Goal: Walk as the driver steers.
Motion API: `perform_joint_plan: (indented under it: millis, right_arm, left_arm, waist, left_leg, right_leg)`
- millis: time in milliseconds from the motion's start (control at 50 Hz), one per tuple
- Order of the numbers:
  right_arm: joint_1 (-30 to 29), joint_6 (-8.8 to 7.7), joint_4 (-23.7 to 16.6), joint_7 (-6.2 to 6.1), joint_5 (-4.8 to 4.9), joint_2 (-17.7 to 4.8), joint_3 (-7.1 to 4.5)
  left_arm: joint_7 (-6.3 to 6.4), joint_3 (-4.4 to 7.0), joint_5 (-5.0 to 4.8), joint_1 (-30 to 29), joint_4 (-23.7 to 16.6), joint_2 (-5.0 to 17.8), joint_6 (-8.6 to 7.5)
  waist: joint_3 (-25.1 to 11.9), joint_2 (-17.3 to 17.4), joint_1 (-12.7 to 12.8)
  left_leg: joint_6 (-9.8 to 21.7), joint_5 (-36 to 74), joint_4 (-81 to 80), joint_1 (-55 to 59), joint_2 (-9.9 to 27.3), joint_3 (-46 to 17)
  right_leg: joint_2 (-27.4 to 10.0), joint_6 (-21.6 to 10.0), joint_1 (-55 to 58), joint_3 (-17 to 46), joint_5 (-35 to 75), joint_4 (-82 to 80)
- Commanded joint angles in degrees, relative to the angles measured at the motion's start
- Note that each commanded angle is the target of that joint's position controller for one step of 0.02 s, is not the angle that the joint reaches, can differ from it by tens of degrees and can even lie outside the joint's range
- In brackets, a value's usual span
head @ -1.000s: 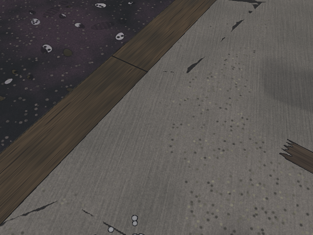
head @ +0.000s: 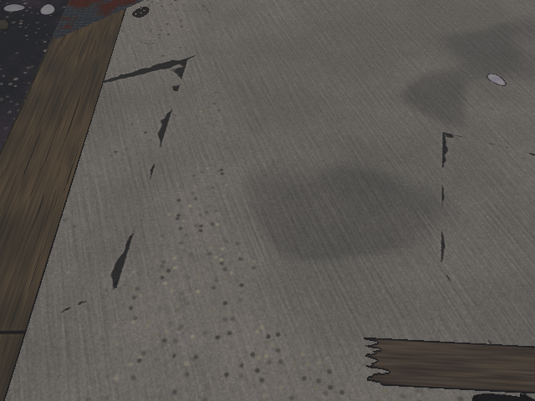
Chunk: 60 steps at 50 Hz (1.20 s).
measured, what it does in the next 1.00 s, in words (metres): walks ahead: right foot, then left foot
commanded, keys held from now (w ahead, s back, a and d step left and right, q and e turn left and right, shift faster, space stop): w+e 0.24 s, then w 0.36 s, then w+q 0.02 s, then q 0.38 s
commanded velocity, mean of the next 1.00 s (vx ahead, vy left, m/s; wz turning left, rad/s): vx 0.40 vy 0.00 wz -0.15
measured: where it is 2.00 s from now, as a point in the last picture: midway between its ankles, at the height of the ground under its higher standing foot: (337, 382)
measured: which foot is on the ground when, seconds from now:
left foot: down 0.00-0.46, up 0.48-0.90, down 0.92-1.00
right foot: up 0.00-0.42, down 0.44-0.94, up 0.96-1.00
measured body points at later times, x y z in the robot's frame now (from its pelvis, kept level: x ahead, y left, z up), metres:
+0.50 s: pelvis +0.25 -0.07 -0.01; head +0.29 -0.09 +0.44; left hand +0.53 +0.11 -0.08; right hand +0.19 -0.35 -0.14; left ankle +0.11 +0.11 -0.66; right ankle +0.32 -0.18 -0.73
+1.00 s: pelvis +0.48 -0.09 -0.01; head +0.53 -0.09 +0.44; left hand +0.64 +0.17 -0.12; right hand +0.61 -0.38 -0.10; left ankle +0.60 -0.03 -0.73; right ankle +0.34 -0.20 -0.66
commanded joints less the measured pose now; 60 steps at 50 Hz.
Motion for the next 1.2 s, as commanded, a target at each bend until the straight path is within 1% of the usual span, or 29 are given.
perform_joint_plan:
  millis: [20, 80, 140, 260, 340, 380, 420, 440, 460, 480, 500, 520, 540, 560, 600, 680, 740, 780, 880, 900, 920, 940, 960, 980, 1000, 1020, 1060, 1100, 1200]
  right_arm:
    - [7.40, 0.68, -0.96, -0.48, -0.19, -6.37, -1.98]
    - [6.51, 0.26, 0.20, -0.67, -0.12, -5.54, -1.69]
    - [7.41, -0.11, 1.76, -0.81, 0.00, -7.83, -2.46]
    - [9.42, 1.02, 4.10, -1.26, 0.34, -10.05, -2.77]
    - [13.25, 2.10, 6.61, -0.78, 1.65, -11.83, -3.04]
    - [13.15, 2.73, 7.35, -0.83, 2.32, -13.31, -3.35]
    - [12.06, 3.37, 7.82, -1.28, 2.65, -14.04, -3.24]
    - [12.50, 3.20, 7.51, -1.60, 1.90, -12.07, -2.34]
    - [16.22, 2.25, 4.58, -1.05, -0.25, -5.53, 0.01]
    - [16.51, 0.62, 5.64, -0.44, 0.80, -6.47, 0.31]
    - [10.69, 0.09, 4.01, 0.06, 3.17, -10.62, -1.12]
    - [7.38, -0.20, 2.91, 0.05, 3.36, -9.84, -0.75]
    - [6.55, -0.10, 3.33, -0.34, 2.13, -9.23, -0.80]
    - [7.60, 0.52, 3.86, -0.50, 1.40, -9.29, -1.12]
    - [10.50, 1.92, 5.00, -0.39, 1.22, -7.38, -0.88]
    - [7.41, 3.29, 4.57, -0.80, 0.70, -5.50, -0.45]
    - [2.90, 2.79, 3.60, 0.01, 0.75, -3.57, 0.39]
    - [0.70, 2.68, 2.52, 0.67, 0.93, -3.82, 0.37]
    - [1.89, 2.97, -0.18, 2.55, 0.17, -7.68, -1.36]
    - [6.55, 2.93, 0.77, 2.67, 0.04, -8.71, -2.15]
    - [11.09, 2.85, 1.61, 2.11, -0.07, -11.94, -3.54]
    - [13.49, 3.12, 0.64, 1.04, -0.39, -17.32, -4.68]
    - [12.66, 3.46, -0.84, 0.79, -0.92, -17.21, -4.07]
    - [10.83, 3.92, -2.50, 0.98, -0.32, -13.84, -3.39]
    - [7.43, 4.33, -3.52, 0.70, 0.27, -11.44, -2.82]
    - [5.19, 4.92, -3.73, 0.38, 1.05, -9.74, -2.30]
    - [2.62, 5.94, -4.64, -0.43, 0.49, -9.31, -2.13]
    - [2.21, 6.49, -5.46, -1.06, -0.28, -10.34, -2.67]
    - [2.34, 7.60, -6.69, -2.69, 0.61, -11.79, -3.55]
  left_arm:
    - [-0.03, 1.73, 0.84, -4.46, -6.57, 7.39, -0.81]
    - [-0.84, 1.54, -0.06, -3.81, -7.10, 4.37, 0.04]
    - [-0.92, 1.09, 0.39, -6.69, -8.64, 2.99, 0.55]
    - [-2.61, 0.07, 0.54, -15.27, -10.41, 1.11, -0.32]
    - [-3.67, -0.34, 0.30, -20.37, -12.60, 0.78, -0.78]
    - [-3.90, 0.31, 0.69, -19.61, -13.06, 2.37, -0.87]
    - [-3.55, 2.45, 1.17, -8.14, -10.06, 5.94, -0.73]
    - [-2.69, 4.08, 1.13, 0.91, -7.44, 9.34, -0.38]
    - [-1.80, 5.22, 1.49, 5.86, -6.53, 16.13, -0.29]
    - [-1.96, 4.16, 1.23, 6.69, -7.25, 13.99, -0.76]
    - [-2.46, 2.87, 1.51, 3.99, -6.62, 10.47, -1.29]
    - [-2.52, 2.29, 1.24, 0.73, -6.30, 8.75, -1.58]
    - [-2.61, 1.66, 1.21, -2.92, -6.12, 6.84, -1.78]
    - [-2.72, 1.07, 1.59, -5.38, -6.39, 5.04, -2.10]
    - [-2.64, 1.05, 1.81, -6.98, -6.10, 4.77, -2.89]
    - [-1.61, 1.26, 2.61, -6.95, -3.38, 5.79, -3.92]
    - [-0.71, 1.16, 2.97, -6.63, -1.96, 6.16, -3.59]
    - [-0.35, 1.29, 2.93, -5.46, -0.68, 6.96, -3.27]
    - [1.32, 2.22, 0.95, -7.75, 0.48, 8.61, -0.79]
    - [1.80, 2.24, 0.66, -8.82, 0.19, 8.50, -0.16]
    - [2.09, 1.97, 1.15, -6.85, 0.02, 7.66, 0.15]
    - [1.93, 0.90, 3.60, -2.83, -1.64, 5.03, -0.14]
    - [0.97, -0.36, 3.58, 0.60, -2.26, 2.19, -0.51]
    - [0.16, 0.37, 2.03, -1.04, -1.17, 6.26, -0.61]
    - [0.14, 0.52, 0.94, -5.58, -2.36, 6.70, -0.21]
    - [0.67, 0.64, 1.36, -7.47, -2.12, 6.36, 0.49]
    - [1.55, 1.05, 2.21, -8.61, -2.77, 6.53, 1.90]
    - [1.86, 0.69, 2.30, -7.31, -2.46, 4.78, 2.00]
    - [2.00, 0.45, 2.17, -9.40, -2.51, 4.18, 1.70]
  waist:
    - [-1.68, 6.31, -5.32]
    - [-0.21, 9.06, -3.32]
    - [0.81, 6.90, -3.36]
    - [2.61, 5.37, -6.38]
    - [5.14, 5.30, -7.28]
    - [4.15, 6.60, -5.21]
    - [-3.24, 7.23, 2.29]
    - [-8.59, 5.66, 6.25]
    - [-16.11, -8.42, 4.06]
    - [-25.42, -9.12, 4.38]
    - [-17.60, -4.93, 5.03]
    - [-10.21, -4.19, 3.44]
    - [-6.02, -1.44, 1.18]
    - [-4.08, -2.25, -0.99]
    - [-3.67, -2.81, -3.33]
    - [0.24, -1.17, -3.80]
    - [0.68, -1.55, -1.66]
    - [-0.04, -1.65, -0.40]
    - [-1.39, -3.14, -2.32]
    - [-3.43, -2.30, -4.75]
    - [-6.68, 2.05, -6.10]
    - [-12.42, 13.85, -4.41]
    - [-21.05, 19.69, -2.24]
    - [-22.85, 10.83, -4.65]
    - [-16.91, 7.34, -4.39]
    - [-10.85, 2.70, -3.35]
    - [-6.62, 5.75, -1.34]
    - [-6.69, 8.59, -0.88]
    - [-8.66, 9.10, -2.36]
  left_leg:
    - [8.85, -8.38, -15.90, 23.44, 18.94, -23.91]
    - [8.60, -0.12, -19.58, 17.37, 16.01, -13.58]
    - [10.05, 6.57, -21.61, 17.86, 17.15, -8.27]
    - [8.10, 13.10, -21.66, 20.49, 15.64, 3.11]
    - [8.03, 15.84, -20.91, 24.85, 17.89, 4.48]
    - [7.41, 29.24, -16.61, 27.68, 18.88, 5.51]
    - [5.27, 45.87, -1.82, 26.13, 16.89, 9.04]
    - [3.13, 38.52, 10.82, 16.20, 14.61, 10.23]
    - [-0.73, 0.25, 34.18, -8.28, 6.85, 10.14]
    - [-1.02, -24.77, 45.13, -14.99, 1.83, -1.92]
    - [-0.46, -21.41, 47.64, -20.19, 5.01, -4.56]
    - [0.19, -16.78, 44.63, -20.78, 7.34, -3.35]
    - [0.04, -12.74, 40.41, -18.78, 9.31, -2.93]
    - [-0.22, -9.84, 37.39, -14.94, 10.68, -3.35]
    - [-1.20, -6.46, 34.97, -10.56, 11.04, -3.22]
    - [-3.47, 2.12, 25.23, -12.59, 10.15, -3.16]
    - [-2.81, 13.95, 11.69, -7.28, 7.40, -1.54]
    - [-2.26, 17.95, 7.23, -5.26, 5.97, -1.19]
    - [1.10, 5.79, 2.36, -5.79, 3.64, 0.49]
    - [2.21, 6.80, -0.90, -0.20, 1.69, 1.96]
    - [4.10, 19.77, -4.20, 8.22, 1.30, -0.06]
    - [10.59, 46.95, -0.89, 23.52, 13.07, -16.07]
    - [22.53, 47.44, -5.09, 35.71, 23.57, -37.92]
    - [20.92, 34.51, -7.48, 33.14, 21.40, -34.94]
    - [18.18, 23.63, -8.54, 27.34, 18.78, -29.29]
    - [15.36, 15.90, -10.56, 19.64, 16.27, -25.16]
    - [12.84, 6.67, -13.65, 8.39, 12.32, -22.33]
    - [12.57, 7.60, -14.19, 5.76, 10.35, -20.56]
    - [11.43, -1.48, -13.41, 5.88, 9.21, -22.59]
  right_leg:
    - [-7.33, 1.04, -25.93, -0.45, 6.66, 9.98]
    - [-9.80, 1.26, -21.73, -2.23, 9.81, 6.02]
    - [-10.66, 2.24, -24.67, -2.47, 14.01, 0.91]
    - [-9.75, 1.78, -22.02, -6.60, 28.18, -16.65]
    - [-7.75, -0.48, -19.67, -9.24, 23.93, -24.77]
    - [-5.52, -2.56, -15.63, -11.12, 18.58, -27.49]
    - [-1.29, -5.56, 2.14, -13.90, 20.82, -32.69]
    - [-2.94, -7.23, 18.46, -10.10, 24.05, -31.63]
    - [-19.02, -15.33, 40.78, 16.63, 20.95, -32.09]
    - [-26.80, -20.62, 43.34, 36.73, 17.63, -41.33]
    - [-24.46, -17.48, 37.77, 27.60, 18.00, -42.52]
    - [-21.60, -15.23, 28.91, 18.57, 21.43, -43.02]
    - [-18.99, -13.54, 20.98, 12.76, 25.05, -44.33]
    - [-17.04, -12.68, 15.00, 8.91, 28.51, -46.26]
    - [-16.13, -13.33, 9.52, 6.22, 29.93, -50.11]
    - [-15.27, -12.09, 7.02, -4.07, 46.07, -51.58]
    - [-12.75, -9.11, 5.97, -11.66, 47.86, -51.05]
    - [-14.17, -8.65, 8.35, -12.35, 47.62, -50.40]
    - [-17.64, -6.04, 17.65, -11.91, 53.97, -38.60]
    - [-16.12, -4.50, 17.03, -13.12, 56.07, -31.55]
    - [-11.78, -1.42, 14.20, -15.34, 50.87, -20.14]
    - [-5.16, 2.89, -0.47, -16.33, 22.73, -1.00]
    - [3.91, 5.22, -15.53, -8.37, -13.04, 14.91]
    - [-0.26, 4.18, -17.09, -1.00, -10.14, 18.47]
    - [-2.08, 3.55, -19.63, -2.06, -5.62, 17.26]
    - [-4.19, 3.68, -19.94, -2.93, -2.41, 12.68]
    - [-5.27, 3.87, -14.28, -3.58, 2.15, 4.16]
    - [-3.98, 4.73, -11.43, -4.54, 3.67, -2.37]
    - [-3.17, 6.44, -9.20, -3.18, 9.17, -12.80]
